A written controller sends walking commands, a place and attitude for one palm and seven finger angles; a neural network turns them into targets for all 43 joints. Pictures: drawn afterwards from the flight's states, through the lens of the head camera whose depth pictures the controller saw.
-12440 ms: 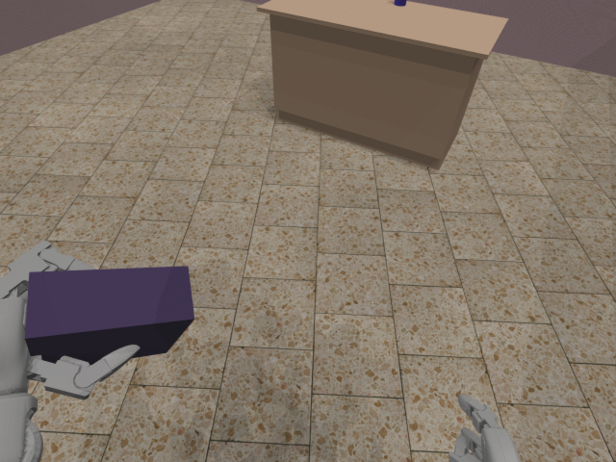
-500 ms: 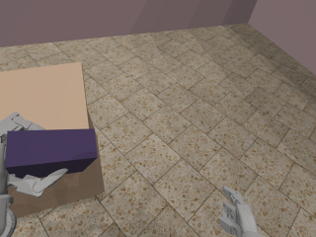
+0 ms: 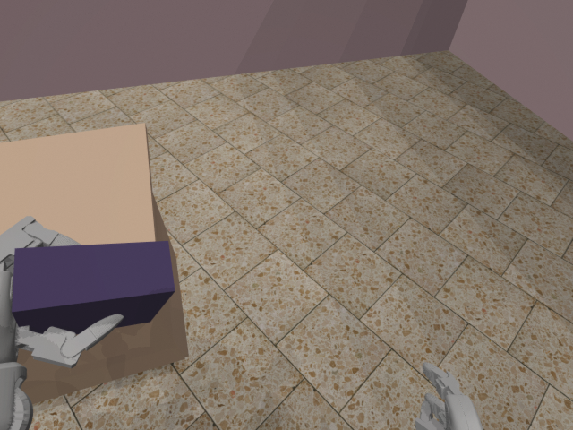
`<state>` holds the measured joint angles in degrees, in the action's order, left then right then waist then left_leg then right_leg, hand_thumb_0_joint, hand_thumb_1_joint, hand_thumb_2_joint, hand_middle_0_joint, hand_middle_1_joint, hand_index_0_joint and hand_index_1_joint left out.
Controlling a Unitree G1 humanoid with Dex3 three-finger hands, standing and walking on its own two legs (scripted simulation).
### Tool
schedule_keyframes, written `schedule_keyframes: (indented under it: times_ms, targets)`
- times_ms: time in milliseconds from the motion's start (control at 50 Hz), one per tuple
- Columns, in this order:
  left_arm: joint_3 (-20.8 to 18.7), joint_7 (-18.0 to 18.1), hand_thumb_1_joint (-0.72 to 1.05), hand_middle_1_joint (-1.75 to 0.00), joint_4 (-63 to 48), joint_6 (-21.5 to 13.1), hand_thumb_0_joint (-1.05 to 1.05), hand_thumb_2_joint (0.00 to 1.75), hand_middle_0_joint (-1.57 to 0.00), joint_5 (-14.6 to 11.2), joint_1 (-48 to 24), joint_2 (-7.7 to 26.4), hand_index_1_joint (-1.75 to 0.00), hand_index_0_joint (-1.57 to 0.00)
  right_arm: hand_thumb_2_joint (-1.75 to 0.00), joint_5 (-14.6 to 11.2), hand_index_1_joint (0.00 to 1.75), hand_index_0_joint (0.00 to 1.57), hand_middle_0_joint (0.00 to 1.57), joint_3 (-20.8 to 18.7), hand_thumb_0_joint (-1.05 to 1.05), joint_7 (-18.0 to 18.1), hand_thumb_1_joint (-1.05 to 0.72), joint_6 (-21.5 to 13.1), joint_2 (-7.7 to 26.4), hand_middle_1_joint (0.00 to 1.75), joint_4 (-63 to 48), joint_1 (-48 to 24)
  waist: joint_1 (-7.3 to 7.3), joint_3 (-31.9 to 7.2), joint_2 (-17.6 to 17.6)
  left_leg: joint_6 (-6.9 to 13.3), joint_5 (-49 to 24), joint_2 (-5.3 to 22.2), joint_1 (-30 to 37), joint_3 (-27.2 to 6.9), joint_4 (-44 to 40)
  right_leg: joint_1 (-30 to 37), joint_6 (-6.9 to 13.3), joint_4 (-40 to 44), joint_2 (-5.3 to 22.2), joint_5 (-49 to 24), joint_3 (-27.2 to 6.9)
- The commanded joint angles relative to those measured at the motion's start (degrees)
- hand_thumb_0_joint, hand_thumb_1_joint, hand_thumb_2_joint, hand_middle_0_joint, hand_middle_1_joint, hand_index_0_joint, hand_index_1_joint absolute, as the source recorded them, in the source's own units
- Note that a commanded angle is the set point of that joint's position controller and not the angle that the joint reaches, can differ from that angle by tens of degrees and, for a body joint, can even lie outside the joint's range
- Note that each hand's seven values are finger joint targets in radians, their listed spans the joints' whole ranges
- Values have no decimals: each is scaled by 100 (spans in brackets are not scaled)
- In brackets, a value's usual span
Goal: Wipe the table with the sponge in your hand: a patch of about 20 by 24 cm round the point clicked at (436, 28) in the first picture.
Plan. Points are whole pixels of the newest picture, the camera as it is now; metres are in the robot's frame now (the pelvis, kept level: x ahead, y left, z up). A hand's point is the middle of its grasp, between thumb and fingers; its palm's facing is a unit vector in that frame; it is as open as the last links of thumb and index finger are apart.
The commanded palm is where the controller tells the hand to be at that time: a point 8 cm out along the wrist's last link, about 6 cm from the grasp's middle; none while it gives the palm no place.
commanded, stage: shuffle to correct the standing spot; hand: left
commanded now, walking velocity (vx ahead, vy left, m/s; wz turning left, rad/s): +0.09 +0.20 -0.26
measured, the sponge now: (118, 290) +0.23 +0.21 +0.13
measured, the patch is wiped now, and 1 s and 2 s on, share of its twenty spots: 0.00 0.00 0.00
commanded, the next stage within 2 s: come to a stop and stand still in 1.82 s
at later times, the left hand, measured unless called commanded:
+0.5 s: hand (48, 271) +0.24 +0.27 +0.15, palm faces +0.37 -0.84 -0.39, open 9.8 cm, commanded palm +0.19 +0.31 +0.17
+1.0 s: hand (34, 239) +0.27 +0.30 +0.16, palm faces +0.30 -0.85 -0.44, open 9.8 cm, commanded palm +0.22 +0.35 +0.17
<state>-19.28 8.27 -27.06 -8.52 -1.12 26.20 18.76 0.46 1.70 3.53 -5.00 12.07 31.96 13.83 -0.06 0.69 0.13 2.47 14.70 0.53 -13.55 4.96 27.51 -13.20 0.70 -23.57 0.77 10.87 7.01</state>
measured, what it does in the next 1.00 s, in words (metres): steps on the spot: left foot, then right foot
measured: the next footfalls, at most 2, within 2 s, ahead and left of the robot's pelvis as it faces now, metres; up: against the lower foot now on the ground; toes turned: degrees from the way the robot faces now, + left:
left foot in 0.78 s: +0.08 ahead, +0.17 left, +0.00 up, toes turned -4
right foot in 0.98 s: +0.06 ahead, +0.00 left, +0.00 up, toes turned -12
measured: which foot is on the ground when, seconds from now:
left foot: down 0.00-0.70, up 0.72-0.76, down 0.78-0.98, up 1.00-1.00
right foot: down 0.00-0.80, up 0.82-0.96, down 0.98-1.00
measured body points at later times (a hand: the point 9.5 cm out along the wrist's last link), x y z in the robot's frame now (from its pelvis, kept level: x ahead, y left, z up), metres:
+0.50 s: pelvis +0.02 +0.04 -0.02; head +0.03 +0.05 +0.43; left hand +0.21 +0.32 +0.17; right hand +0.18 -0.20 -0.09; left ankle +0.00 +0.08 -0.74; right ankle +0.02 -0.11 -0.74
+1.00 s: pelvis +0.03 +0.09 -0.02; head +0.05 +0.09 +0.43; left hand +0.25 +0.35 +0.19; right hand +0.17 -0.14 -0.11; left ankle +0.04 +0.17 -0.74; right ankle +0.02 +0.00 -0.74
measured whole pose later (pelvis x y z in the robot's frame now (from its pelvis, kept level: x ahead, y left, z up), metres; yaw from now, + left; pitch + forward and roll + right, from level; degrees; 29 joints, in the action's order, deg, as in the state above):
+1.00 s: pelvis +0.03 +0.09 -0.02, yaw -6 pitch +0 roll +0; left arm -21.7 8.3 -30.3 -10.7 -1.1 26.5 21.4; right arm 0.0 2.1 0.7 -3.7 10.8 31.8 12.5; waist 1.3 2.1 0.3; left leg 2.9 20.2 -2.5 -19.2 3.2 40.2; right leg -17.3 2.1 -36.9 0.4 19.3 6.1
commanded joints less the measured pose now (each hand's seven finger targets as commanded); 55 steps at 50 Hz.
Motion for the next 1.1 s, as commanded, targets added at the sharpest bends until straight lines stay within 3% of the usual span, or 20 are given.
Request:
schedule_keyframes:
  times_ms: [0,140,300,440,600,620,660,680,700,740,760,780,800,840,880,920,940,960,980,1080]
  targets:
    - [-594,159,10,-160,-1353,-408,0,130,-120,-56,-354,965,-160,-120,-90,16,30,20,20,-287,0,29,-90,-303,686,30,-947,-595,4,-769,207,-191,-322,259,-379,-529,-382,791,158,276,452,-540,-892]
    - [-646,194,10,-160,-1326,-430,0,130,-120,-66,-466,1093,-160,-120,-90,29,30,20,20,-336,0,-28,-90,-123,787,30,-962,-666,112,-543,-51,-130,134,149,-372,-488,263,64,467,511,960,581,-1574]
    - [-755,159,10,-160,-1496,-467,0,130,-120,-110,-240,1122,-160,-120,-90,-33,30,20,20,-349,0,-22,-90,-4,777,30,-1117,-735,21,-673,517,-208,-980,495,-376,-687,-391,418,184,-828,245,-696,-557]
    - [-774,183,10,-160,-1694,-395,0,130,-120,-159,-165,1153,-160,-120,-90,-64,30,20,20,-393,0,-101,-90,107,818,30,-1099,-734,58,-856,283,-480,-1323,333,-423,-362,394,425,484,-950,657,-1162,-1161]
    - [-866,160,10,-160,-1589,-427,0,130,-120,-221,-179,1176,-160,-120,-90,-30,30,20,20,-443,0,-111,-90,56,754,30,-1105,-781,-57,-609,798,-791,-2402,519,-190,-273,-187,428,205,-823,91,265,79]
    - [-895,180,10,-160,-1500,-452,0,130,-120,-211,-32,1195,-160,-120,-90,-52,30,20,20,-463,0,-140,-90,70,754,30,-1093,-816,-139,-789,222,-825,-2400,357,-623,-187,634,1017,431,-667,350,-426,-311]
    - [-837,201,10,-160,-1569,-523,0,130,-120,-204,108,1166,-160,-120,-90,-120,30,20,20,-515,0,-232,-90,130,798,30,-1057,-869,-154,-900,-1607,-620,-158,88,-1647,-741,3098,985,1316,-367,2009,-1766,-2884]
    - [-895,217,10,-160,-1819,-607,0,130,-120,-191,-188,1265,-160,-120,-90,-89,30,20,20,-496,0,-301,-90,135,820,30,-992,-927,-68,-676,-1359,-365,1889,413,-2016,-1522,3349,578,1358,-60,2516,-1447,-3559]
    - [-900,236,10,-160,-2037,-636,0,130,-120,-183,-451,1243,-160,-120,-90,-57,30,20,20,-439,0,-357,-90,172,747,30,-840,-770,9,-538,-864,-212,2188,831,-1665,-2084,2730,-34,1063,-202,2515,-686,-3136]
    - [-763,149,10,-160,-2147,-611,0,130,-120,-105,-802,1135,-160,-120,-90,-74,30,20,20,-381,0,-294,-90,269,693,30,-650,-652,371,-684,559,-285,641,119,246,-868,437,-1150,304,-1334,987,35,-1196]
    - [-760,119,10,-160,-2199,-614,0,130,-120,-87,-718,1157,-160,-120,-90,-129,30,20,20,-430,0,-192,-90,205,811,30,-803,-800,255,-539,1867,-84,727,439,265,-1452,-593,-1345,-11,-2433,42,767,-467]
    - [-799,104,10,-160,-2258,-619,0,130,-120,-47,-724,1177,-160,-120,-90,-152,30,20,20,-498,0,-154,-90,69,800,30,-1009,-769,151,-471,2288,362,825,951,-75,-2042,-1074,-1409,-206,-3412,-303,1848,-265]
    - [-921,85,10,-160,-1744,-585,0,130,-120,-100,-345,1205,-160,-120,-90,-135,30,20,20,-462,0,-155,-90,-21,685,30,-948,-731,162,-334,1941,555,1492,1147,-469,-2331,-1484,-1523,-147,-4087,-208,2137,-532]
    - [-922,107,10,-160,-1954,-612,0,130,-120,-131,-653,1274,-160,-120,-90,-101,30,20,20,-400,0,-151,-90,-125,590,30,-953,-816,122,-167,991,742,378,1165,-340,-2249,-1210,-1596,-136,-3798,60,1886,-592]
    - [-872,140,10,-160,-1794,-631,0,130,-120,-88,-481,1245,-160,-120,-90,-86,30,20,20,-317,0,-161,-90,-208,600,30,-844,-897,25,-373,697,598,-1039,993,-155,-1542,-724,-750,-129,-2084,106,1625,-291]
    - [-874,142,10,-160,-1659,-609,0,130,-120,-50,-256,1217,-160,-120,-90,-76,30,20,20,-262,0,-222,-90,-201,638,30,-825,-889,-62,-671,699,263,-935,642,-648,-940,148,739,-58,-208,149,154,-214]
    - [-903,150,10,-160,-1510,-586,0,130,-120,-11,-29,1305,-160,-120,-90,-45,30,20,20,-251,0,-268,-90,-116,614,30,-846,-816,-33,-899,-126,88,-484,280,-1496,-691,1111,1683,251,48,920,-632,-1194]
    - [-975,161,10,-160,-1490,-613,0,130,-120,-78,16,1415,-160,-120,-90,-52,30,20,20,-290,0,-304,-90,-90,581,30,-944,-893,5,-832,-943,-159,693,-102,-2220,-402,2340,1789,757,499,2132,-1058,-2956]
    - [-959,151,10,-160,-1276,-596,0,130,-120,-205,177,1283,-160,-120,-90,-70,30,20,20,-400,0,-319,-90,-54,773,30,-839,-724,62,-602,-1023,-353,1096,-25,-2380,-766,3268,1285,943,712,2542,-1078,-3401]
    - [-1203,173,10,-160,-1075,-766,0,130,-120,-122,557,1355,-160,-120,-90,-110,30,20,20,-370,0,-279,-90,109,611,30,-715,-815,38,-525,-594,-390,704,425,-2158,-878,3029,1018,724,133,1844,-2199,-1670]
